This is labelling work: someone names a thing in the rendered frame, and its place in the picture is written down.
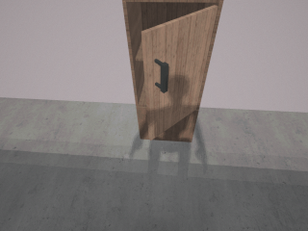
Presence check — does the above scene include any handle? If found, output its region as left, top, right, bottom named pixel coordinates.
left=154, top=59, right=169, bottom=93

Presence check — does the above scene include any cupboard door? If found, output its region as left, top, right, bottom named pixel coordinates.
left=141, top=5, right=218, bottom=141

